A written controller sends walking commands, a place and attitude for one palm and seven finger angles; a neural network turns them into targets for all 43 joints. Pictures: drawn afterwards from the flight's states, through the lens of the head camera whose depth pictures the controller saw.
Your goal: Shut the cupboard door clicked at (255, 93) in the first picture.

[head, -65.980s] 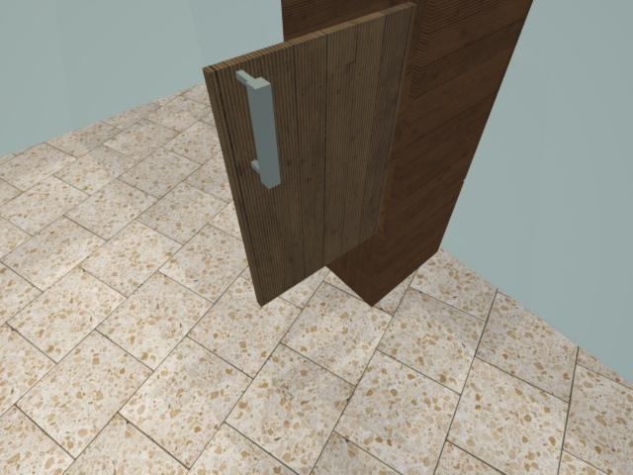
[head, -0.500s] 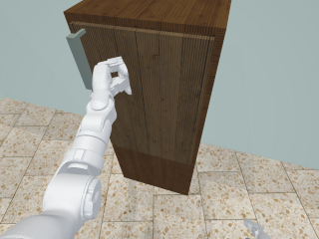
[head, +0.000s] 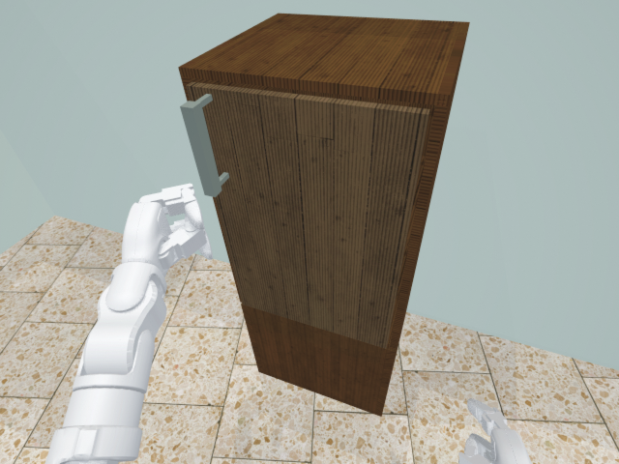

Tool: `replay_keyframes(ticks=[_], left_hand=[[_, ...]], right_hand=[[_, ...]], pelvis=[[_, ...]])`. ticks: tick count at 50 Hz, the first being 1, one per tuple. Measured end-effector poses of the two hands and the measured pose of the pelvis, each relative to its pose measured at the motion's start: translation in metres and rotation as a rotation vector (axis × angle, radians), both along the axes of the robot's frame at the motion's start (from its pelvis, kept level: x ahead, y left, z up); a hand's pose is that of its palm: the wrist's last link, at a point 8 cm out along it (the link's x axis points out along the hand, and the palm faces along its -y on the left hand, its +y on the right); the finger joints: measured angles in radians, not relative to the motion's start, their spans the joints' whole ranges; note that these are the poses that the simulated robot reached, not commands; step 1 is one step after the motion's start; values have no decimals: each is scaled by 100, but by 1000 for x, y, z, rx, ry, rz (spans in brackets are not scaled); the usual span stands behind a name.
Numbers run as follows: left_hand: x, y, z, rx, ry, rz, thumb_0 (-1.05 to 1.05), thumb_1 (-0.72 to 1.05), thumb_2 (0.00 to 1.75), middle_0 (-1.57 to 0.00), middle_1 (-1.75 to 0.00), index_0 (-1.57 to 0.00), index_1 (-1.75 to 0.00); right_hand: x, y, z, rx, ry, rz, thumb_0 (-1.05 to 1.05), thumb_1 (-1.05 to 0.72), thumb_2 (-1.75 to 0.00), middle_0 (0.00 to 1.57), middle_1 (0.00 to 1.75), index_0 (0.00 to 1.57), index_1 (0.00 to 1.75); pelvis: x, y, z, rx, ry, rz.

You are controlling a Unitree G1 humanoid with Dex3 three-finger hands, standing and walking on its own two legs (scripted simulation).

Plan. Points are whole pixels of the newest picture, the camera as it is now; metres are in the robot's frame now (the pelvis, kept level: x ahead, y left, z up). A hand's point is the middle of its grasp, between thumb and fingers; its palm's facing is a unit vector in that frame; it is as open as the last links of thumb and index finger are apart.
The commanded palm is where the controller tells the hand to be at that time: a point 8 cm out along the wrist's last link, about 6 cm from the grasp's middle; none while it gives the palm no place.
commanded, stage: draw the hand back to the body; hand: left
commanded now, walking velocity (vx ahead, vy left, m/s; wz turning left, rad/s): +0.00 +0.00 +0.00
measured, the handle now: (209, 146) +0.58 +0.22 +0.16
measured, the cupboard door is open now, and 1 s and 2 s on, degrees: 0 0 0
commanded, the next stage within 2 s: step back with the hand held close in 1.04 s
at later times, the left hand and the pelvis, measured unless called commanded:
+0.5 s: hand (93, 305) +0.23 +0.25 +0.17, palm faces +0.34 -0.88 -0.33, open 4.8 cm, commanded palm +0.18 +0.29 +0.18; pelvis +0.00 +0.01 +0.01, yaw -1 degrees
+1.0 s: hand (51, 324) +0.20 +0.28 +0.17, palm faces +0.45 -0.81 -0.39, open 7.4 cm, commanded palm +0.16 +0.31 +0.19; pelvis +0.01 +0.01 +0.01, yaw +0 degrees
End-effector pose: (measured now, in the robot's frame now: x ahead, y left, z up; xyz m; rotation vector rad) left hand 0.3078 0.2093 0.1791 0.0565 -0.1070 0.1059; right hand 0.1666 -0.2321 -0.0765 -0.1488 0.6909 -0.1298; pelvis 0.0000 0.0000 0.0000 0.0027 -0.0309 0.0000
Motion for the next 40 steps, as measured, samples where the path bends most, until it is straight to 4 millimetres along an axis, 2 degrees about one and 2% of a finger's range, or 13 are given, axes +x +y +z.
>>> replay_keyframes(ticks=[7, 15, 26, 35, 40], left_hand=[[-44, 16, -1, 161, -75, 46, 1, 90, 90, -113, -132, -113, -131], [-81, 51, 0, 231, -85, 158, 1, 89, 90, -93, -110, -93, -109], [-119, 81, 3, 321, -58, 244, 1, 89, 90, -63, -77, -63, -77], [-154, 107, 8, 405, -13, 345, 1, 89, 90, -39, -50, -39, -50], [-161, 113, 7, 394, -12, 398, 1, 89, 90, -28, -39, -29, -39]], right_hand=[[10, 18, 14, 5, -44, 37, 1, -91, -90, 20, 30, 20, 30], [0, 29, 7, 1, 13, 56, 1, -91, -90, 21, 30, 20, 30], [-6, 27, 1, -1, 38, 23, 1, -91, -90, 21, 30, 20, 30], [9, 22, 8, -20, -2, 16, 1, -91, -90, 21, 30, 20, 30], [20, 25, 10, -34, -20, 45, 1, -91, -90, 20, 30, 20, 30]], pelvis=[[-7, 4, 6, 1, -26, -7], [-9, 10, 10, -4, -45, -8], [-1, 15, 12, -2, -41, -18], [8, 17, 11, -3, -33, -16], [9, 18, 11, -3, -34, -3]])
